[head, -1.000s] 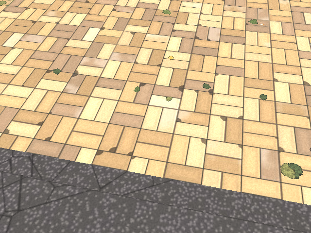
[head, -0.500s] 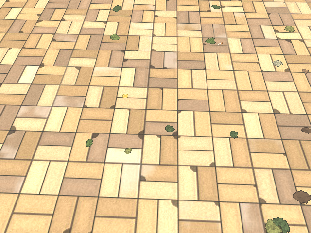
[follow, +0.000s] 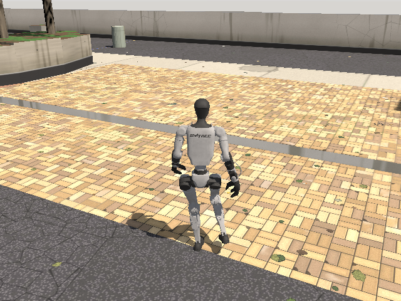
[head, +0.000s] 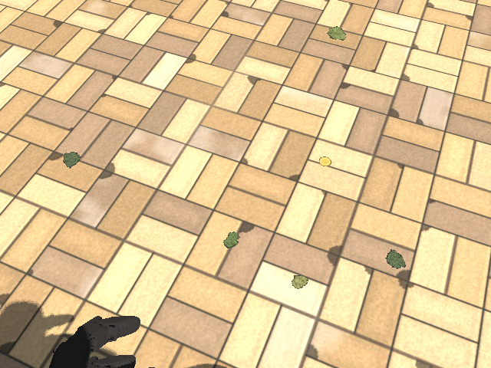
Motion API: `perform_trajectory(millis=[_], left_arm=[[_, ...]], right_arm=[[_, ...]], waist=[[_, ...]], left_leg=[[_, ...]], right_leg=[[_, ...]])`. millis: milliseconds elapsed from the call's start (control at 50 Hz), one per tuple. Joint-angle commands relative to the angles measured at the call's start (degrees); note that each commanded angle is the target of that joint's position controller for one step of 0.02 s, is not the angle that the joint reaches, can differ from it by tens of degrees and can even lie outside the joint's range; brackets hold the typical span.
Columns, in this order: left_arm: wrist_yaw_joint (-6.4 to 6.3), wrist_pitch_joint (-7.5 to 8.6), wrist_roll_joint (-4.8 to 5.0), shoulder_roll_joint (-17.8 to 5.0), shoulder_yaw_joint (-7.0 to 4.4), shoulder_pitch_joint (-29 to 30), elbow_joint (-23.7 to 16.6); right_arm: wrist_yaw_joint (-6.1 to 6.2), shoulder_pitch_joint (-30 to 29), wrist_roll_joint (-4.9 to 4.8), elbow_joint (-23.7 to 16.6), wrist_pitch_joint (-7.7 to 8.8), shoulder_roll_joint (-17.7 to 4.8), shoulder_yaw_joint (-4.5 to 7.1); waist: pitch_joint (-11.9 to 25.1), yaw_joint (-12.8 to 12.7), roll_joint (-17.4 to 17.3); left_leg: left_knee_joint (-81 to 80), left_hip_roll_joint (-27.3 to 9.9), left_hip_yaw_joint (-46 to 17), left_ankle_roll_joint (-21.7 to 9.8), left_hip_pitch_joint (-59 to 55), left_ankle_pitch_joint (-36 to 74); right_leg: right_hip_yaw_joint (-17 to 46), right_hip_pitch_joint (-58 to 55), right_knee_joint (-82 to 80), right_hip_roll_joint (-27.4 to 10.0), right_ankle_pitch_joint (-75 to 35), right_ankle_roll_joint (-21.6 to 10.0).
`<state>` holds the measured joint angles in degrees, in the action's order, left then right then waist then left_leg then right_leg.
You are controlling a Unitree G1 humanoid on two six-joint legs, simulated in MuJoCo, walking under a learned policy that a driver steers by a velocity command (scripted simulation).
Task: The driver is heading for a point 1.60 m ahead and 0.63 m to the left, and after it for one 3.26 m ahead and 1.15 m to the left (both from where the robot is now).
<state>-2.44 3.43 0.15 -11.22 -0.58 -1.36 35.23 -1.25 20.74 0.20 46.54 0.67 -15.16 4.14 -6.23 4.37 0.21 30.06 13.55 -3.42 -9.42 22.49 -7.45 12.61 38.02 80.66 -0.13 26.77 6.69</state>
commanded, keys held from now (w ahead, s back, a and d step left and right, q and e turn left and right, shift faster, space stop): q+shift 0.56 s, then shift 0.20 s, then e+shift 0.24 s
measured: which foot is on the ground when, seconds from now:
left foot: down 0.00-0.26, up 0.28-0.68, down 0.70-1.00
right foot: up 0.00-0.24, down 0.26-0.70, up 0.72-1.00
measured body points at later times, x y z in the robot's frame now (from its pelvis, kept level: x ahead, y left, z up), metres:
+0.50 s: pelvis +0.14 -0.10 +0.02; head +0.18 -0.08 +0.46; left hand +0.16 +0.22 -0.07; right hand +0.42 -0.28 -0.07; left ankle +0.08 +0.03 -0.64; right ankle +0.26 -0.17 -0.72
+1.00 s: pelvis +0.13 -0.05 +0.02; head +0.14 -0.03 +0.47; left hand +0.03 +0.23 -0.11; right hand +0.42 -0.13 -0.07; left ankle +0.05 +0.01 -0.72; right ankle +0.21 -0.17 -0.68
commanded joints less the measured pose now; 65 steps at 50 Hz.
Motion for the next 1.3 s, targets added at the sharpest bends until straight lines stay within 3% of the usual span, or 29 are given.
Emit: perform_trajectory(millis=[20,100,220,240,260,280,300,320,340,400,440,560,680,700,720,740,760,800,840,880,940,1040,1160,1180,1200,1220,1240,1260,1300], left_arm=[[-1.61,-1.39,-1.8,-10.1,-3.63,-4.7,-3.3],[-0.17,-1.45,-0.76,-6.5,-2.89,2.8,-4.6],[1.04,0.71,-0.32,-9.7,-4.69,1.4,-3.0],[1.17,1.01,-0.03,-9.8,-5.03,-2.4,-1.5],[1.03,0.59,-0.45,-10.9,-5.42,-5.1,-0.8],[1.03,-0.64,-2.22,-13.1,-5.59,-5.6,-2.2],[1.44,-0.96,-2.46,-13.1,-6.0,-6.8,-2.0],[1.37,-1.23,-1.71,-10.3,-5.56,-4.0,-3.3],[1.19,-2.0,-1.28,-9.0,-5.2,-1.5,-3.8],[0.54,-3.08,-1.56,-11.1,-5.44,0.8,-3.8],[0.28,-3.13,-2.02,-11.9,-5.91,-1.7,-2.8],[0.4,-3.15,-1.2,-14.6,-7.15,-3.0,-1.1],[1.95,-3.74,1.66,-14.3,-6.89,-4.7,1.4],[2.42,-3.79,1.65,-11.9,-6.21,-7.5,2.7],[3.24,-3.54,-1.93,-7.8,-4.65,-8.8,0.5],[2.29,-3.39,-1.46,-10.5,-5.71,-3.8,-1.0],[1.78,-3.68,-0.28,-12.5,-6.17,-2.1,-0.8],[1.33,-4.46,-0.41,-10.9,-5.88,-8.0,3.3],[1.82,-5.26,-0.21,-9.3,-5.45,-12.3,5.9],[2.25,-5.48,0.93,-9.1,-4.99,-10.1,4.8],[2.52,-5.64,1.24,-11.6,-5.21,-5.8,1.0],[3.2,-6.63,1.31,-9.9,-4.94,-7.0,-1.2],[4.75,-7.38,1.79,-9.6,-5.78,-10.3,-3.2],[4.34,-7.49,1.55,-10.5,-6.49,-12.7,-2.6],[3.25,-7.25,1.26,-15.9,-8.44,-16.1,-2.5],[2.68,-6.39,0.47,-24.5,-9.99,-17.0,-4.0],[3.56,-4.64,-1.51,-21.9,-9.14,-19.3,-4.5],[3.75,-3.39,-1.37,-20.6,-8.52,-17.0,-4.1],[2.77,-3.51,1.63,-17.7,-7.73,-10.6,-4.6]], right_arm=[[3.45,-4.0,-1.31,-8.2,0.89,-12.2,3.27],[6.7,-2.7,-3.21,-8.6,-2.49,-11.0,3.75],[5.19,-7.3,-1.7,-13.9,-3.19,-8.0,3.32],[4.75,-9.8,-1.9,-15.1,-3.22,-7.4,2.89],[4.26,-6.0,-1.46,-14.9,-3.21,-3.2,1.58],[4.05,-2.4,-1.43,-15.8,-3.3,-3.5,1.38],[2.96,0.6,-1.15,-16.1,-2.86,-9.7,2.68],[2.6,-2.0,-1.35,-14.7,-3.09,-13.8,3.73],[2.62,-4.0,-1.65,-13.9,-3.78,-14.4,4.1],[2.31,-5.0,-1.65,-14.4,-4.83,-10.4,2.68],[2.39,-7.1,-1.88,-15.4,-4.58,-8.4,1.87],[2.08,-10.7,-1.2,-16.5,-4.39,-8.5,1.81],[0.94,-3.6,-0.84,-12.7,-4.42,-7.7,2.17],[1.19,-1.7,-0.85,-11.9,-4.34,-9.7,2.8],[2.17,-1.2,-0.84,-13.1,-4.18,-16.0,3.77],[1.95,-3.4,1.84,-15.0,-3.2,-16.9,3.76],[1.76,-6.1,2.39,-15.1,-2.13,-14.2,2.95],[1.95,-12.5,1.02,-14.2,-0.83,-7.2,0.61],[2.22,-14.5,1.19,-12.5,-0.07,-1.9,-1.55],[2.6,-15.0,1.99,-12.0,0.13,-3.0,-1.13],[3.66,-11.4,1.36,-11.0,-1.2,-9.2,1.22],[4.09,-12.6,0.77,-11.3,-2.1,-8.7,2.12],[3.47,-16.0,-1.29,-11.4,-1.86,-9.7,3.42],[3.18,-14.9,-1.72,-10.5,-1.66,-8.7,3.38],[2.8,-13.0,-0.85,-10.3,-1.25,-6.9,3.21],[2.53,-17.1,2.16,-14.3,-0.75,-3.2,1.79],[2.68,-21.8,1.96,-14.8,-0.3,-5.2,2.05],[2.78,-22.9,0.44,-14.8,-0.2,-6.7,2.43],[3.5,-21.1,0.69,-13.2,-0.23,-7.9,2.82]], waist=[[16.4,-5.8,4.2],[17.8,-2.3,-2.4],[11.5,-3.8,-10.4],[11.7,-6.1,-8.7],[15.8,-4.6,-0.1],[17.1,-2.0,11.8],[20.1,-0.6,16.9],[16.1,-2.2,11.1],[12.7,-2.4,6.7],[8.6,-1.9,5.3],[10.4,-3.5,7.0],[13.2,-4.9,8.7],[13.7,-1.7,8.0],[12.3,-2.0,2.2],[12.3,-4.5,-17.0],[12.8,-1.0,-16.1],[11.5,-1.2,-10.8],[12.2,-4.9,-8.1],[12.0,-6.7,-9.1],[9.8,-5.5,-8.9],[7.9,-2.2,-8.9],[7.3,-2.1,-6.8],[10.8,-5.4,-7.0],[11.7,-6.6,-5.1],[12.5,-7.3,4.9],[12.8,-6.4,22.5],[19.8,-10.8,13.9],[16.7,-9.3,8.5],[11.7,-5.3,2.3]], left_leg=[[-7.0,-20.0,-25.8,-8.7,-3.4,32.3],[-3.1,-13.6,-23.4,0.0,-9.5,18.9],[1.0,-12.8,-31.3,1.7,-8.8,10.8],[4.5,-10.2,-29.5,3.7,-4.6,3.7],[15.7,-4.9,-22.7,6.7,3.5,-20.4],[26.3,1.2,-13.7,9.2,13.1,-36.0],[37.2,-4.9,-11.1,11.6,16.5,-34.0],[41.2,-7.9,-9.0,13.2,17.2,-27.8],[42.5,-9.5,-7.8,13.8,17.0,-22.4],[41.8,-12.6,-1.2,14.2,13.2,-14.3],[37.9,-14.7,0.9,14.4,13.6,-13.3],[25.5,-19.0,2.6,13.2,9.0,-12.4],[-2.4,-13.1,7.2,7.1,-11.2,-6.7],[-8.1,-15.9,1.2,4.5,-18.3,-0.2],[-8.1,-32.3,-19.8,-1.8,-26.8,20.3],[-10.1,-37.4,-24.3,-10.1,-16.8,19.9],[-11.0,-33.1,-18.5,-8.3,-14.5,16.1],[-10.6,-27.5,-9.2,-2.3,-13.7,12.8],[-10.8,-25.0,-2.2,-1.0,-10.5,17.7],[-10.7,-24.6,0.8,-0.4,-11.2,15.5],[-10.4,-30.0,-3.0,-3.5,-16.5,14.4],[-9.4,-33.7,-2.8,-4.8,-18.7,17.9],[-1.3,-32.6,5.9,1.1,-17.9,21.3],[4.2,-30.6,9.5,4.3,-14.8,17.4],[17.5,-25.0,13.8,9.3,-4.1,5.1],[35.2,-14.3,12.5,14.8,17.3,-30.9],[44.0,-12.4,0.3,14.4,20.4,-35.3],[45.6,-13.4,-2.0,13.2,22.2,-30.9],[39.8,-15.0,-2.8,12.4,23.5,-20.4]], right_leg=[[-0.5,-6.3,-21.4,0.1,-10.8,2.9],[-1.1,-6.0,-36.0,4.4,-21.5,1.6],[0.0,-13.6,-50.9,4.8,-19.8,-2.7],[-0.8,-22.5,-58.6,3.1,-26.4,-4.5],[6.3,-36.2,-59.8,-6.8,-33.4,-9.5],[20.6,-42.8,-59.1,-18.8,-45.3,-17.9],[30.3,-41.7,-60.7,-25.2,-39.6,-23.6],[23.1,-37.5,-60.4,-20.8,-32.9,-22.3],[14.0,-32.7,-60.4,-15.7,-26.2,-19.2],[2.0,-22.3,-63.8,-10.7,-23.8,-17.3],[-1.0,-25.4,-64.9,-11.8,-25.4,-18.6],[-7.0,-29.8,-66.3,-16.8,-22.9,-19.1],[-13.1,-25.0,-57.5,-15.3,-24.2,-14.4],[-17.2,-17.7,-50.2,-12.3,-18.0,-9.5],[-23.2,-1.2,-32.2,-4.4,7.0,-2.8],[-14.5,2.0,-21.6,-1.9,11.5,-2.0],[-11.8,0.4,-17.0,-2.9,6.6,-2.7],[-11.1,-2.9,-18.0,-4.2,-3.0,-2.6],[-10.9,-10.6,-19.9,-4.1,-9.2,-1.3],[-10.2,-12.5,-27.3,-3.8,-10.7,-1.2],[-11.9,-7.5,-28.4,-3.6,-4.9,-1.5],[-13.5,-5.4,-28.3,-5.3,-0.5,-2.0],[-18.8,-16.7,-44.1,-2.2,-8.2,-6.4],[-18.5,-22.8,-50.5,-0.5,-15.1,-8.2],[-7.9,-33.5,-55.6,-4.6,-35.3,-12.1],[16.8,-43.7,-55.4,-18.9,-62.5,-23.1],[20.7,-44.1,-58.0,-22.7,-58.2,-29.7],[16.1,-43.0,-58.6,-20.0,-52.8,-27.9],[10.0,-39.1,-58.2,-14.4,-45.5,-22.1]])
